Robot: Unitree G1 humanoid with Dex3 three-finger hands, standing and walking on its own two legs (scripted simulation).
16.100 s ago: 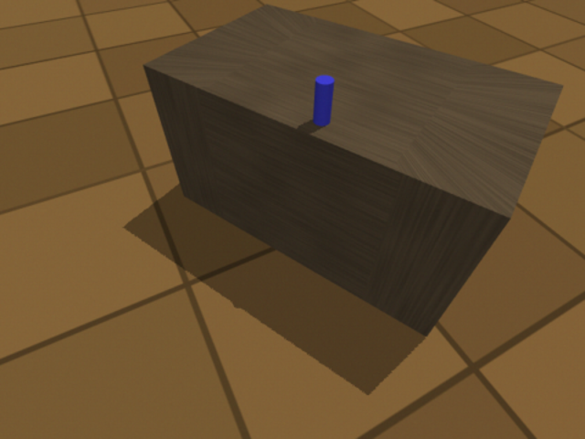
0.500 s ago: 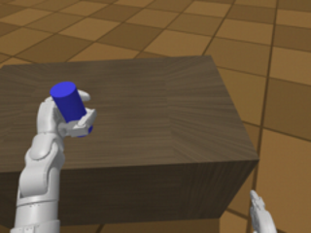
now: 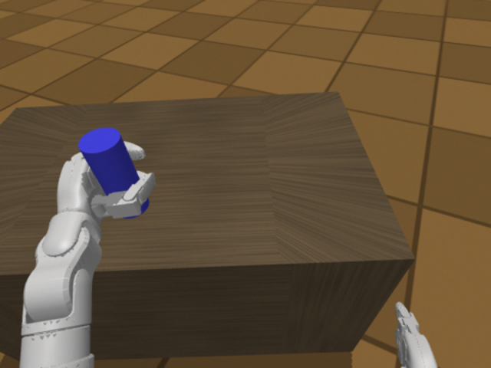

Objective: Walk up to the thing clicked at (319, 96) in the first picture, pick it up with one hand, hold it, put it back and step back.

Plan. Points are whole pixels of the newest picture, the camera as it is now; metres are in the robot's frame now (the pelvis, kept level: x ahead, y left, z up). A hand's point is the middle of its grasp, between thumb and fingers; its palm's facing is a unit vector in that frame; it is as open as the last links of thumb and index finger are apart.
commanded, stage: hold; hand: left
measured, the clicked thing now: (118, 176) +0.33 +0.18 +0.20
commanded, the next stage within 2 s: crouch in 2.00 s
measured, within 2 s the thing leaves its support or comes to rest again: neither
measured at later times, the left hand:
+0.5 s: hand (126, 186) +0.32 +0.17 +0.18, palm faces +0.12 -0.99 +0.00, open 6.6 cm
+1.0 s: hand (128, 185) +0.33 +0.17 +0.18, palm faces +0.12 -0.99 +0.00, open 6.6 cm
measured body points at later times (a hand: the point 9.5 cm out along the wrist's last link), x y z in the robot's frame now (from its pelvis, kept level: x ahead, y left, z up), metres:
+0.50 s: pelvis +0.00 +0.00 +0.00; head -0.02 -0.02 +0.45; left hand +0.31 +0.22 +0.18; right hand +0.16 -0.25 -0.08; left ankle +0.01 +0.14 -0.73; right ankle -0.03 -0.13 -0.73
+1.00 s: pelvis +0.00 +0.00 +0.00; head -0.01 -0.02 +0.45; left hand +0.31 +0.22 +0.18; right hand +0.17 -0.26 -0.08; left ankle +0.01 +0.14 -0.73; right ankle -0.03 -0.13 -0.73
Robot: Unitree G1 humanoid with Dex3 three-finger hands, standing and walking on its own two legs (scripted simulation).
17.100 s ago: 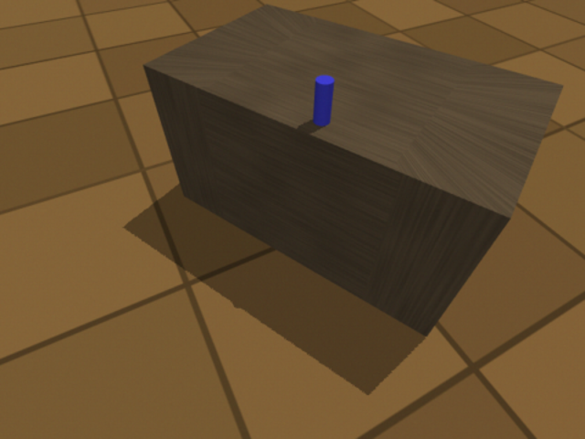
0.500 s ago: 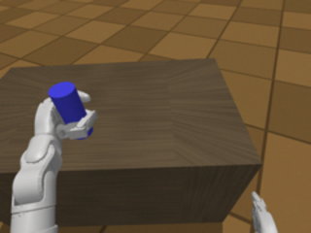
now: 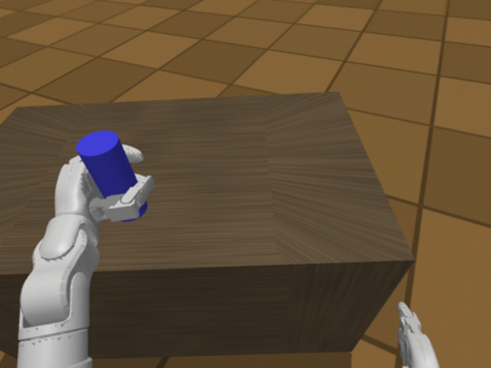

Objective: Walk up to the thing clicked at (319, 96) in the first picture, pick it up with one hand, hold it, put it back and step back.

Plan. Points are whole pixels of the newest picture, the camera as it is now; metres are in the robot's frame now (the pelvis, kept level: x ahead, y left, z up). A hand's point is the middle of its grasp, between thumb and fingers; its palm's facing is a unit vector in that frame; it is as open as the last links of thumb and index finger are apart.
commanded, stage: hold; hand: left
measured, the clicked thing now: (116, 179) +0.33 +0.18 +0.19
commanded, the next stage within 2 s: crouch in 1.00 s
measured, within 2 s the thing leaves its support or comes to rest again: neither
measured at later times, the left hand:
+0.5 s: hand (122, 186) +0.32 +0.17 +0.18, palm faces +0.14 -0.99 +0.00, open 6.6 cm
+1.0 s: hand (122, 181) +0.32 +0.17 +0.19, palm faces +0.12 -0.99 +0.00, open 6.6 cm
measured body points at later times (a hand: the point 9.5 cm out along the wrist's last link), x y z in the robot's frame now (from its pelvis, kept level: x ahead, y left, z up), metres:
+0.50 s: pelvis +0.00 +0.00 +0.00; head -0.02 -0.02 +0.45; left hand +0.31 +0.23 +0.19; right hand +0.16 -0.26 -0.08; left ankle +0.01 +0.14 -0.73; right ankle -0.03 -0.13 -0.73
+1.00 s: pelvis +0.00 +0.00 +0.00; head -0.02 -0.02 +0.45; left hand +0.31 +0.23 +0.19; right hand +0.16 -0.26 -0.08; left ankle +0.01 +0.14 -0.73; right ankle -0.03 -0.13 -0.73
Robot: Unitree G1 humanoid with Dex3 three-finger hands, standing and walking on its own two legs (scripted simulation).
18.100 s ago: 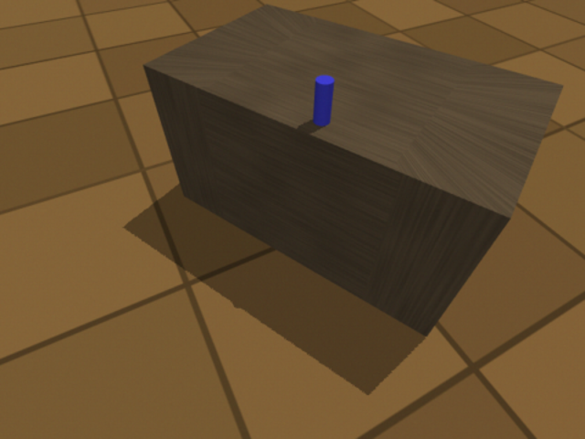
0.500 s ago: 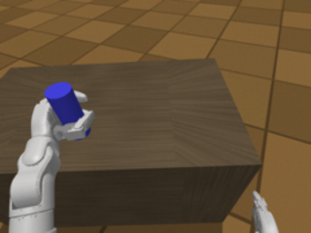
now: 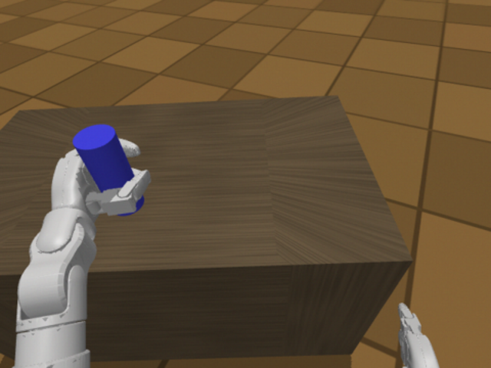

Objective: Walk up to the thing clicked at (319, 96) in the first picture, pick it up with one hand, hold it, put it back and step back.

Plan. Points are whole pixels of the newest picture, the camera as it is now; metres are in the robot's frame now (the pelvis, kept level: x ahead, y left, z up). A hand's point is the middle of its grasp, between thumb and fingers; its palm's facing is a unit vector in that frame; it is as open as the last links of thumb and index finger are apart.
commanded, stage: crouch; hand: left
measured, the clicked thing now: (112, 173) +0.33 +0.19 +0.20
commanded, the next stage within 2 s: lower in 1.14 s
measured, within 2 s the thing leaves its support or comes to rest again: neither
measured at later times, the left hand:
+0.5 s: hand (138, 196) +0.36 +0.18 +0.13, palm faces +0.14 -0.99 +0.02, open 6.6 cm
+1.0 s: hand (145, 200) +0.40 +0.19 +0.07, palm faces +0.13 -0.99 +0.01, open 6.6 cm
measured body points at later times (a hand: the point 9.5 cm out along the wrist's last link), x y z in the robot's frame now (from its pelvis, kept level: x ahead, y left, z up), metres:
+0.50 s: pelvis -0.01 +0.00 +0.00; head +0.00 -0.01 +0.45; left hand +0.34 +0.23 +0.13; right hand +0.16 -0.25 -0.08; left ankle +0.01 +0.14 -0.73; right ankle -0.02 -0.13 -0.73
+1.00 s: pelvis -0.01 +0.00 -0.02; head +0.04 +0.01 +0.43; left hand +0.39 +0.25 +0.07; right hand +0.14 -0.26 -0.09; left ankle +0.01 +0.14 -0.73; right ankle -0.02 -0.13 -0.73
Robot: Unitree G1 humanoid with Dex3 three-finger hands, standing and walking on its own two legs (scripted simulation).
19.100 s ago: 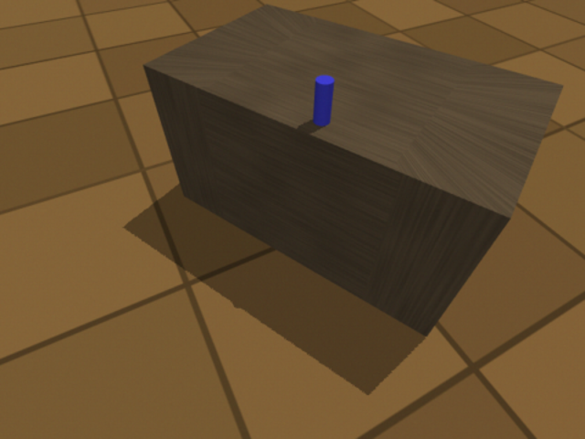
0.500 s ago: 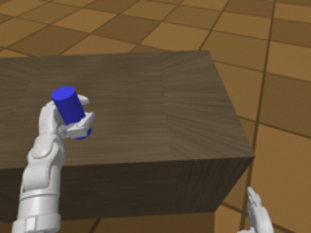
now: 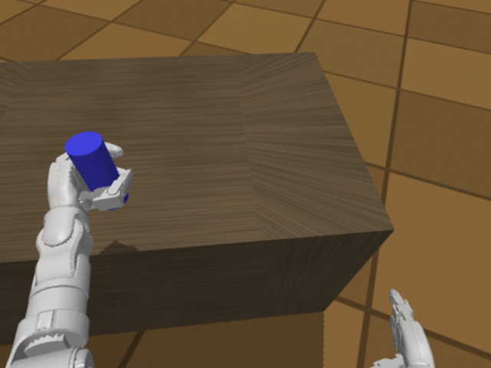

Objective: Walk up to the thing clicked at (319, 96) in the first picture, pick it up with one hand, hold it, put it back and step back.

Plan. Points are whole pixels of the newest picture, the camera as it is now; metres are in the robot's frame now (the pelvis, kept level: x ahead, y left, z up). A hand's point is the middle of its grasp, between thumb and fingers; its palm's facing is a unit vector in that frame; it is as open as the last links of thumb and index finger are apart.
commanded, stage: crouch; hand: left
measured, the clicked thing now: (100, 173) +0.40 +0.21 +0.10
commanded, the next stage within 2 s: lower in 0.14 s
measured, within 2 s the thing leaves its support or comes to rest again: rests again in 1.46 s
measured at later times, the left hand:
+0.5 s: hand (122, 189) +0.42 +0.20 +0.04, palm faces +0.14 -0.99 +0.00, open 6.6 cm
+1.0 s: hand (129, 200) +0.43 +0.20 -0.01, palm faces +0.15 -0.99 +0.00, open 6.6 cm
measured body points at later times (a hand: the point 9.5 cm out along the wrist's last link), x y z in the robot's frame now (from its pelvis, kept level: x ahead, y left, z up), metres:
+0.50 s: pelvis -0.01 +0.01 -0.02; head +0.06 +0.02 +0.42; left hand +0.40 +0.25 +0.04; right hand +0.14 -0.25 -0.07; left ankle +0.01 +0.14 -0.71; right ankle -0.01 -0.14 -0.71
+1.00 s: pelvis -0.01 +0.01 -0.04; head +0.09 +0.04 +0.40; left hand +0.41 +0.26 -0.01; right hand +0.15 -0.25 -0.07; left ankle +0.01 +0.14 -0.71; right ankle -0.01 -0.14 -0.71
